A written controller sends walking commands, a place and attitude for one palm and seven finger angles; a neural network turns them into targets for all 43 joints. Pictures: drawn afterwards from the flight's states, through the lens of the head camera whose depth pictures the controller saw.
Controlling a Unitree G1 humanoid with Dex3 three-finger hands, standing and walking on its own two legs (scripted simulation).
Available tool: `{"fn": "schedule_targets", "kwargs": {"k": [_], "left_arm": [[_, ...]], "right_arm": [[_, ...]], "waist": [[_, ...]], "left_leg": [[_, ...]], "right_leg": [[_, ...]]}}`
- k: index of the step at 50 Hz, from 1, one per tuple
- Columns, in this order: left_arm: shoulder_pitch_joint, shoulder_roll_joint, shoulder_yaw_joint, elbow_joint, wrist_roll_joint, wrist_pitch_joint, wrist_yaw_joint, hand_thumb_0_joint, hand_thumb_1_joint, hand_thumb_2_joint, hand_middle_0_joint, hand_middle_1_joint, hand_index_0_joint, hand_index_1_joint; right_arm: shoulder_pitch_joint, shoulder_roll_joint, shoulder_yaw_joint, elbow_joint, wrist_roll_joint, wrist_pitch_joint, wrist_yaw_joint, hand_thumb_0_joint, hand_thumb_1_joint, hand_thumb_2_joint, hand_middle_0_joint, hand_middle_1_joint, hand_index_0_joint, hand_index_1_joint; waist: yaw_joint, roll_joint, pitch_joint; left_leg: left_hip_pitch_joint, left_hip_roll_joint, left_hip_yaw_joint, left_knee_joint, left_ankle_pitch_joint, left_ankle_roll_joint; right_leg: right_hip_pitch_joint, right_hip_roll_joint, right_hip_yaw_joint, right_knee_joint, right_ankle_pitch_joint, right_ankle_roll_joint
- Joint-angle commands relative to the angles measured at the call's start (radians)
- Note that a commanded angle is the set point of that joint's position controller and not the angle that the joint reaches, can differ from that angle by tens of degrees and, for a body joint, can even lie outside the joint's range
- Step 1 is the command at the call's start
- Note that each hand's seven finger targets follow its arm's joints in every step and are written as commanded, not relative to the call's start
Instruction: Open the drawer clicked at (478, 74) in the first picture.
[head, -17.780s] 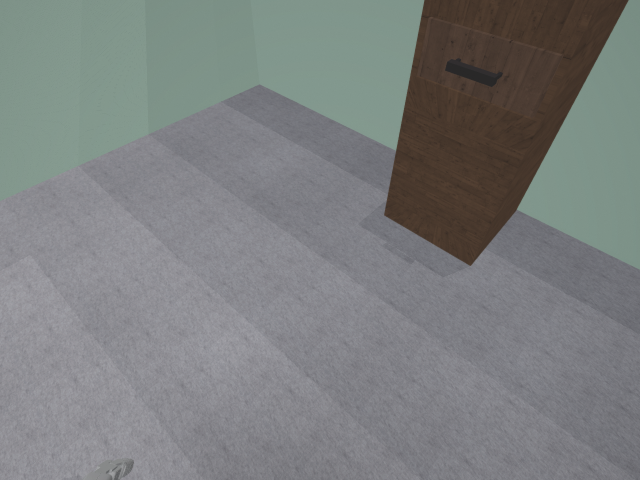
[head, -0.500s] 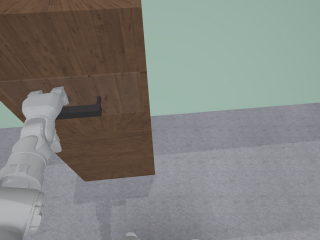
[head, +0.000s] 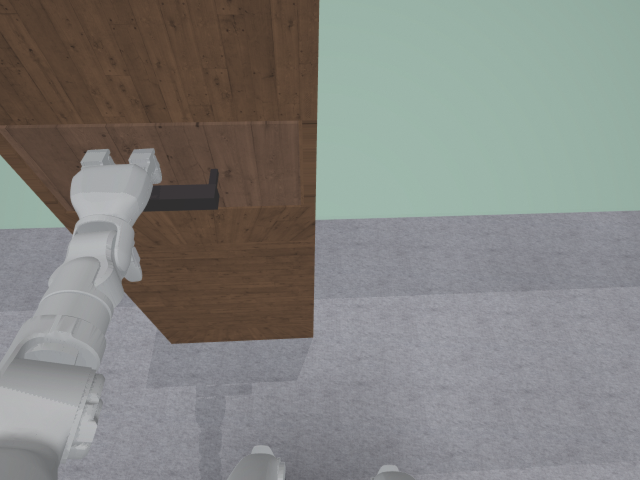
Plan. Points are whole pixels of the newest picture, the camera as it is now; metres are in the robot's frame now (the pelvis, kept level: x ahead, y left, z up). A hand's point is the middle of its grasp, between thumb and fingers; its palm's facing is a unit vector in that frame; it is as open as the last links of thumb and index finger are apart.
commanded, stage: lower the fingers behind the handle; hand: left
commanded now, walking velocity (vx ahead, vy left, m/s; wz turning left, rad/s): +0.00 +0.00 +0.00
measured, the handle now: (167, 187) +0.50 +0.24 +0.03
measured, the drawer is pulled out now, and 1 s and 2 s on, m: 0.00 0.00 0.00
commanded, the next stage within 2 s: lift the fingers back up to retry in 0.38 s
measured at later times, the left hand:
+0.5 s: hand (127, 219) +0.44 +0.28 +0.04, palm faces -0.02 +0.02 -1.00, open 13.9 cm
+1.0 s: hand (129, 191) +0.45 +0.26 +0.08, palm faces +0.02 +0.00 -1.00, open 13.7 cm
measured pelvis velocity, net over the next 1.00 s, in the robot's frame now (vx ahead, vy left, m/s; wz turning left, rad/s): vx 0.02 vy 0.00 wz -0.02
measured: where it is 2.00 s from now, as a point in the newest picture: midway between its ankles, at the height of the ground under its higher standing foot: outside the picture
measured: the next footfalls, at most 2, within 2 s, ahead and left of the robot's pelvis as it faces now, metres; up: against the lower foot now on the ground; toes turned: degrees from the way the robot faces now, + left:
none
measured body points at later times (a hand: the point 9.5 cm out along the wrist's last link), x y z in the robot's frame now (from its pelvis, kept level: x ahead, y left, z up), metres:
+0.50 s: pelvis +0.00 +0.00 -0.01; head +0.08 +0.00 +0.44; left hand +0.44 +0.27 +0.09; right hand +0.03 -0.28 -0.14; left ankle +0.05 +0.12 -0.69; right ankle +0.00 -0.15 -0.69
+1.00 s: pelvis +0.02 +0.00 +0.02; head +0.08 -0.02 +0.46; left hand +0.45 +0.26 +0.13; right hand +0.07 -0.27 -0.12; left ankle +0.05 +0.12 -0.69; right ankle +0.00 -0.15 -0.69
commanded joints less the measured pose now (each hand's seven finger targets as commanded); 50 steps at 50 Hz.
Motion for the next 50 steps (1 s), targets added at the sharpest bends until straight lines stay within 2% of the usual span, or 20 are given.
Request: {"fn": "schedule_targets", "kwargs": {"k": [1, 4, 7, 8, 12, 14, 18, 20, 24, 26, 28, 30, 33, 34, 35, 40, 43, 45, 47, 50], "left_arm": [[-0.278, 0.151, 0.032, -0.065, -0.023, -0.026, -0.069, 0.000, -0.500, 0.300, -0.300, -1.200, -0.300, -1.200], [-0.251, 0.129, 0.014, -0.083, -0.035, -0.066, -0.100, 0.000, -0.500, 0.300, -0.300, -1.200, -0.300, -1.200], [-0.229, 0.148, 0.034, -0.095, -0.040, -0.108, -0.112, 0.000, -0.500, 0.300, -0.300, -1.200, -0.300, -1.200], [-0.231, 0.165, 0.047, -0.089, -0.035, -0.117, -0.111, 0.000, -0.500, 0.300, -0.300, -1.200, -0.300, -1.200], [-0.257, 0.139, 0.030, -0.127, -0.030, -0.145, -0.090, 0.000, -0.500, 0.300, -0.300, -1.200, -0.300, -1.200], [-0.271, 0.161, 0.046, -0.115, -0.026, -0.140, -0.075, 0.000, -0.500, 0.300, -0.300, -1.200, -0.300, -1.200], [-0.282, 0.130, 0.035, -0.151, -0.022, -0.120, -0.044, 0.000, -0.500, 0.300, -0.300, -1.200, -0.300, -1.200], [-0.282, 0.103, 0.019, -0.166, -0.029, -0.103, -0.038, 0.000, -0.500, 0.300, -0.300, -1.200, -0.300, -1.200], [-0.320, 0.123, 0.014, -0.135, -0.028, -0.065, -0.038, 0.000, -0.500, 0.300, -0.300, -1.200, -0.300, -1.200], [-0.365, 0.190, 0.055, -0.176, -0.026, -0.060, -0.039, 0.000, -0.500, 0.300, -0.300, -1.200, -0.300, -1.200], [-0.371, 0.216, 0.070, -0.201, -0.028, -0.059, -0.043, 0.000, -0.500, 0.300, -0.300, -1.200, -0.300, -1.200], [-0.361, 0.214, 0.072, -0.243, -0.038, -0.070, -0.053, 0.000, -0.500, 0.300, -0.300, -1.200, -0.300, -1.200], [-0.343, 0.237, 0.097, -0.277, -0.044, -0.093, -0.061, 0.000, -0.500, 0.300, -0.300, -1.200, -0.300, -1.200], [-0.347, 0.221, 0.084, -0.314, -0.048, -0.103, -0.063, 0.000, -0.500, 0.300, -0.300, -1.200, -0.300, -1.200], [-0.331, 0.238, 0.104, -0.325, -0.047, -0.109, -0.061, 0.000, -0.500, 0.300, -0.300, -1.200, -0.300, -1.200], [-0.340, 0.339, 0.196, -0.355, -0.036, -0.117, -0.018, 0.000, -0.500, 0.300, -0.300, -1.200, -0.300, -1.200], [-0.319, 0.372, 0.235, -0.369, -0.032, -0.090, 0.009, 0.000, -0.500, 0.300, -0.300, -1.200, -0.300, -1.200], [-0.301, 0.323, 0.197, -0.377, -0.035, -0.062, 0.009, 0.000, -0.500, 0.300, -0.300, -1.200, -0.300, -1.200], [-0.263, 0.314, 0.187, -0.340, -0.044, -0.026, -0.009, 0.000, -0.500, 0.300, -0.300, -1.200, -0.300, -1.200], [-0.293, 0.282, 0.144, -0.402, -0.066, -0.002, -0.053, 0.000, -0.500, 0.300, -0.300, -1.200, -0.300, -1.200]], "right_arm": [[0.111, -0.174, -0.045, -0.079, -0.006, -0.014, -0.029, 0.000, -0.900, -0.900, 0.200, 0.300, 0.200, 0.300], [0.105, -0.165, -0.042, -0.096, -0.005, -0.016, -0.037, 0.000, -0.900, -0.900, 0.200, 0.300, 0.200, 0.300], [0.107, -0.165, -0.041, -0.106, -0.004, -0.022, -0.042, 0.000, -0.900, -0.900, 0.200, 0.300, 0.200, 0.300], [0.106, -0.166, -0.041, -0.103, -0.003, -0.023, -0.045, 0.000, -0.900, -0.900, 0.200, 0.300, 0.200, 0.300], [0.122, -0.161, -0.050, -0.096, -0.004, -0.031, -0.039, 0.000, -0.900, -0.900, 0.200, 0.300, 0.200, 0.300], [0.128, -0.166, -0.051, -0.093, -0.003, -0.031, -0.039, 0.000, -0.900, -0.900, 0.200, 0.300, 0.200, 0.300], [0.142, -0.163, -0.064, -0.077, -0.006, -0.032, -0.028, 0.000, -0.900, -0.900, 0.200, 0.300, 0.200, 0.300], [0.141, -0.161, -0.068, -0.074, -0.007, -0.030, -0.024, 0.000, -0.900, -0.900, 0.200, 0.300, 0.200, 0.300], [0.135, -0.168, -0.059, -0.068, -0.002, -0.027, -0.027, 0.000, -0.900, -0.900, 0.200, 0.300, 0.200, 0.300], [0.133, -0.173, -0.057, -0.069, -0.002, -0.027, -0.034, 0.000, -0.900, -0.900, 0.200, 0.300, 0.200, 0.300], [0.125, -0.169, -0.054, -0.076, 0.001, -0.026, -0.039, 0.000, -0.900, -0.900, 0.200, 0.300, 0.200, 0.300], [0.117, -0.163, -0.052, -0.084, 0.001, -0.030, -0.041, 0.000, -0.900, -0.900, 0.200, 0.300, 0.200, 0.300], [0.106, -0.160, -0.051, -0.090, 0.001, -0.033, -0.047, 0.000, -0.900, -0.900, 0.200, 0.300, 0.200, 0.300], [0.099, -0.157, -0.050, -0.096, 0.000, -0.037, -0.045, 0.000, -0.900, -0.900, 0.200, 0.300, 0.200, 0.300], [0.098, -0.156, -0.051, -0.096, 0.000, -0.037, -0.045, 0.000, -0.900, -0.900, 0.200, 0.300, 0.200, 0.300], [0.083, -0.161, -0.047, -0.097, 0.003, -0.036, -0.042, 0.000, -0.900, -0.900, 0.200, 0.300, 0.200, 0.300], [0.074, -0.163, -0.048, -0.095, 0.003, -0.033, -0.035, 0.000, -0.900, -0.900, 0.200, 0.300, 0.200, 0.300], [0.066, -0.159, -0.051, -0.102, 0.007, -0.034, -0.028, 0.000, -0.900, -0.900, 0.200, 0.300, 0.200, 0.300], [0.063, -0.164, -0.051, -0.096, 0.010, -0.032, -0.025, 0.000, -0.900, -0.900, 0.200, 0.300, 0.200, 0.300], [0.053, -0.169, -0.055, -0.110, 0.016, -0.030, -0.029, 0.000, -0.900, -0.900, 0.200, 0.300, 0.200, 0.300]], "waist": [[-0.058, -0.023, -0.254], [-0.056, -0.044, -0.239], [-0.051, -0.068, -0.217], [-0.054, -0.069, -0.204], [-0.057, -0.032, -0.221], [-0.059, -0.049, -0.219], [-0.053, 0.008, -0.296], [-0.055, -0.001, -0.319], [-0.071, -0.031, -0.267], [-0.064, -0.005, -0.295], [-0.059, 0.016, -0.314], [-0.047, 0.048, -0.332], [-0.041, 0.042, -0.321], [-0.037, 0.074, -0.320], [-0.031, 0.068, -0.326], [-0.009, 0.070, -0.307], [0.010, 0.082, -0.361], [0.008, 0.089, -0.363], [0.006, 0.053, -0.360], [-0.009, 0.026, -0.361]], "left_leg": [[0.331, -0.038, 0.027, -0.120, 0.102, 0.037], [0.314, -0.038, 0.035, -0.113, 0.094, 0.041], [0.286, -0.039, 0.036, -0.107, 0.071, 0.044], [0.275, -0.036, 0.035, -0.101, 0.064, 0.043], [0.273, -0.037, 0.030, -0.086, 0.056, 0.041], [0.254, -0.037, 0.026, -0.079, 0.046, 0.040], [0.324, -0.031, 0.019, -0.073, 0.105, 0.034], [0.345, -0.030, 0.021, -0.073, 0.124, 0.034], [0.308, -0.035, 0.025, -0.091, 0.076, 0.040], [0.334, -0.035, 0.024, -0.103, 0.090, 0.042], [0.366, -0.036, 0.027, -0.111, 0.101, 0.042], [0.399, -0.038, 0.029, -0.121, 0.130, 0.040], [0.427, -0.034, 0.024, -0.133, 0.159, 0.039], [0.444, -0.035, 0.027, -0.137, 0.176, 0.038], [0.454, -0.034, 0.024, -0.141, 0.186, 0.037], [0.438, -0.039, 0.029, -0.159, 0.223, 0.036], [0.465, -0.040, 0.034, -0.163, 0.285, 0.032], [0.486, -0.039, 0.041, -0.174, 0.316, 0.029], [0.488, -0.037, 0.049, -0.187, 0.325, 0.031], [0.525, -0.038, 0.053, -0.206, 0.332, 0.038]], "right_leg": [[0.005, 0.065, -0.052, -0.150, 0.124, -0.069], [0.010, 0.062, -0.048, -0.149, 0.124, -0.063], [0.006, 0.061, -0.043, -0.147, 0.107, -0.062], [-0.013, 0.061, -0.043, -0.140, 0.102, -0.063], [-0.051, 0.062, -0.042, -0.123, 0.088, -0.065], [-0.064, 0.062, -0.040, -0.116, 0.082, -0.065], [-0.075, 0.067, -0.046, -0.100, 0.116, -0.070], [-0.061, 0.069, -0.048, -0.106, 0.128, -0.068], [-0.046, 0.067, -0.046, -0.128, 0.104, -0.062], [-0.016, 0.067, -0.043, -0.137, 0.112, -0.065], [0.008, 0.067, -0.040, -0.147, 0.122, -0.062], [0.037, 0.069, -0.042, -0.154, 0.141, -0.065], [0.053, 0.071, -0.045, -0.162, 0.158, -0.065], [0.055, 0.072, -0.046, -0.166, 0.167, -0.066], [0.067, 0.074, -0.048, -0.167, 0.172, -0.067], [0.115, 0.074, -0.049, -0.173, 0.203, -0.068], [0.165, 0.074, -0.049, -0.168, 0.260, -0.068], [0.182, 0.075, -0.052, -0.178, 0.288, -0.068], [0.216, 0.072, -0.050, -0.193, 0.312, -0.063], [0.253, 0.069, -0.045, -0.224, 0.334, -0.060]]}}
